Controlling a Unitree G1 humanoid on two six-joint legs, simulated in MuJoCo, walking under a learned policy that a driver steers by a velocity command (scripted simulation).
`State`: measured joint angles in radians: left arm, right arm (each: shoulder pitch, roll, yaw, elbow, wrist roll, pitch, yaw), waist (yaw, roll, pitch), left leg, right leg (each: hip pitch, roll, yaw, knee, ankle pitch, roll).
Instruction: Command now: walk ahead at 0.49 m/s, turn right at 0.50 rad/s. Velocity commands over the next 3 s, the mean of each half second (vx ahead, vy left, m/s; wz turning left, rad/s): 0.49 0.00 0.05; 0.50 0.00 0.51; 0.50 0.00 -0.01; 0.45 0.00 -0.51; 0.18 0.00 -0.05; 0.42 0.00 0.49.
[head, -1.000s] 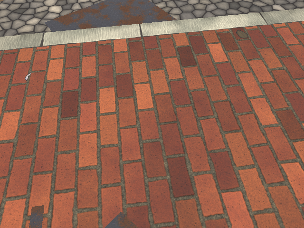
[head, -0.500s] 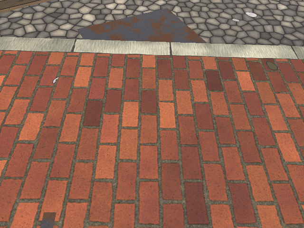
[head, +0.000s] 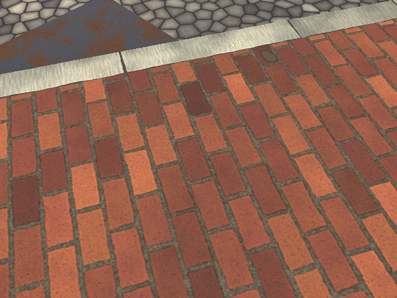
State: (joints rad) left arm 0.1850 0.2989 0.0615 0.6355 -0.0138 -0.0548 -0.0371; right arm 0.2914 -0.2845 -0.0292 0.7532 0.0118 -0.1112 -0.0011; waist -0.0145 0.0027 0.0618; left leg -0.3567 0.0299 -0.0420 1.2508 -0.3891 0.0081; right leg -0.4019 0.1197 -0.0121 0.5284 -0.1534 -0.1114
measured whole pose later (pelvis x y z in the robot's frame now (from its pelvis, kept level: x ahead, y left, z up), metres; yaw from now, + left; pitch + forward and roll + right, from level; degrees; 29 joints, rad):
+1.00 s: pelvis +0.59 +0.07 +0.01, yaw +21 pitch +2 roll -1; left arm 0.13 0.27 0.04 0.67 0.01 -0.11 -0.01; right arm 0.36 -0.31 -0.05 0.72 0.02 -0.02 -0.01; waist -0.03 0.04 0.00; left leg -0.34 -0.06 -0.13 1.13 -0.44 0.02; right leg -0.37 0.04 0.00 0.51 -0.18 -0.02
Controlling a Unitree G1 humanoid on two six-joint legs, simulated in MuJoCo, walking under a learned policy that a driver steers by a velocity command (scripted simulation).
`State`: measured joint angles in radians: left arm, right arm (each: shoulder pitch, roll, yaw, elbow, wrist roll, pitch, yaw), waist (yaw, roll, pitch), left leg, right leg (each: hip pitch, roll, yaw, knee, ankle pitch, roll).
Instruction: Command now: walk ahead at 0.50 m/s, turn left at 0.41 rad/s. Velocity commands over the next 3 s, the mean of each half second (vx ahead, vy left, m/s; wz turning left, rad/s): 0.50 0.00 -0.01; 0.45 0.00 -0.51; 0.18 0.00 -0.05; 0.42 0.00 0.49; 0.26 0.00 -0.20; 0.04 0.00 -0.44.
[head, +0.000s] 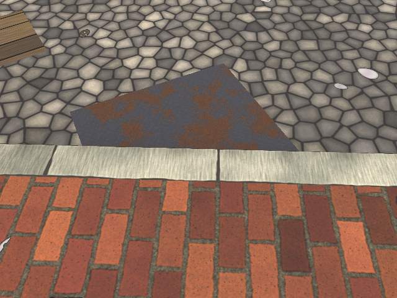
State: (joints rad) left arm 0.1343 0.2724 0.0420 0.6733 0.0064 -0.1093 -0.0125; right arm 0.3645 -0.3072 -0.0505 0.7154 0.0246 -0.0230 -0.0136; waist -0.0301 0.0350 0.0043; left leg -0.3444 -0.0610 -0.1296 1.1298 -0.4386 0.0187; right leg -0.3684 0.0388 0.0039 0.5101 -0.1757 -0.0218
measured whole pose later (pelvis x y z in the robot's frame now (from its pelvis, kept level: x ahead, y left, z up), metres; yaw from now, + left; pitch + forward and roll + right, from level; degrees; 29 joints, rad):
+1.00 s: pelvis +0.51 -0.06 -0.01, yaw -21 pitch +1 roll +1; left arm 0.18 0.27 0.04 0.74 0.05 -0.12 -0.04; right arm 0.33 -0.25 -0.01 0.83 -0.07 -0.11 0.04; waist -0.01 0.00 0.01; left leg -0.21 0.07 0.03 1.13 -0.53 -0.06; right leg -0.43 0.05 0.00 0.60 -0.18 -0.07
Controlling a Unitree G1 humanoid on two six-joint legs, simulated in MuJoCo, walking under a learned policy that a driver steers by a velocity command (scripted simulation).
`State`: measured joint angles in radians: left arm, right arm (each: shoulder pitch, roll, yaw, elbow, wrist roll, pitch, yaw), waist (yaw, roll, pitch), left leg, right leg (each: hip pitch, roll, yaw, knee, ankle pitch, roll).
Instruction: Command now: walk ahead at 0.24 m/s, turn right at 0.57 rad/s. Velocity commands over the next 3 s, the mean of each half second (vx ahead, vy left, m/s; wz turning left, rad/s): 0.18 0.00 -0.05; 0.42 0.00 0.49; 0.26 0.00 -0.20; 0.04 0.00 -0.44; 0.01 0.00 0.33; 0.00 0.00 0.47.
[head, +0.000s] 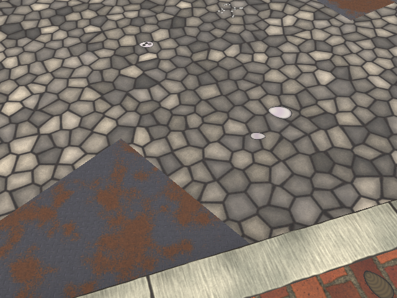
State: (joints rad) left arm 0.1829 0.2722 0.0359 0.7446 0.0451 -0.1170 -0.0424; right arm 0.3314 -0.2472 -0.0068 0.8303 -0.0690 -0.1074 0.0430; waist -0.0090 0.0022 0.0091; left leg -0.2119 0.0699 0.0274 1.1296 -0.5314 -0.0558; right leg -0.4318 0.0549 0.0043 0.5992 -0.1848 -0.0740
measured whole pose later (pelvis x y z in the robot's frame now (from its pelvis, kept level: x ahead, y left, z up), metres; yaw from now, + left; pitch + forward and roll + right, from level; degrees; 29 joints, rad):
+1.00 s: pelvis +0.39 +0.09 +0.00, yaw +20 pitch +1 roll +0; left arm 0.07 0.24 -0.02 0.72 0.07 -0.13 -0.01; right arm 0.40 -0.29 -0.03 0.82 -0.08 -0.11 0.10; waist -0.06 0.01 -0.01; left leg -0.14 -0.12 -0.20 0.78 -0.51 0.05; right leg -0.42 0.00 -0.03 0.61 -0.23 -0.05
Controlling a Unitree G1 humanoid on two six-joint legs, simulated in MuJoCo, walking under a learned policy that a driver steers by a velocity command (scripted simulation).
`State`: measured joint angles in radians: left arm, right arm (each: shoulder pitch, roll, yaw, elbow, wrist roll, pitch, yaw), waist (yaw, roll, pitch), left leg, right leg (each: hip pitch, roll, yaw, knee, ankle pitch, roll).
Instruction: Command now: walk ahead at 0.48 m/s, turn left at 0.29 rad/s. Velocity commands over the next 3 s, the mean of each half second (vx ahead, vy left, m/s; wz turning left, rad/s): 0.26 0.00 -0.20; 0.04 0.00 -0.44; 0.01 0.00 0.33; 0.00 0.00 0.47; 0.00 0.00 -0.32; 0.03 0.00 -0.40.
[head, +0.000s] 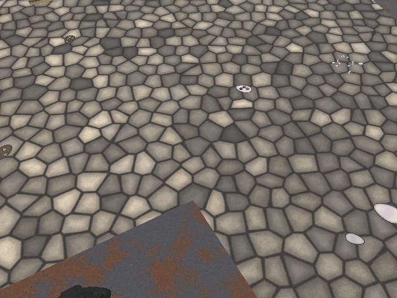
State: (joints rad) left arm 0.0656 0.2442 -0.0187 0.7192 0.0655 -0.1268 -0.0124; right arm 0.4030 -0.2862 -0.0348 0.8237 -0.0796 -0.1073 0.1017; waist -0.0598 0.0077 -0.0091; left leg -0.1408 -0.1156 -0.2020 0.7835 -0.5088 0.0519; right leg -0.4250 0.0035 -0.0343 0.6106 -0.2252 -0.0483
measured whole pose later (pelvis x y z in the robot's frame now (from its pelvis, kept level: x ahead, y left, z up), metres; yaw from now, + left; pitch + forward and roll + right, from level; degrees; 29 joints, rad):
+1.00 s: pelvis +0.19 +0.00 -0.10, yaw -26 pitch +3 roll -2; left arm 0.09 0.24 -0.03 0.47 0.02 0.03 -0.05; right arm 0.27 -0.33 -0.07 0.80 -0.06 -0.08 0.01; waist -0.05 0.05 -0.05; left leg -0.40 0.23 0.15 0.58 -0.27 0.02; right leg -0.56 0.04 -0.07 1.27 -0.79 -0.06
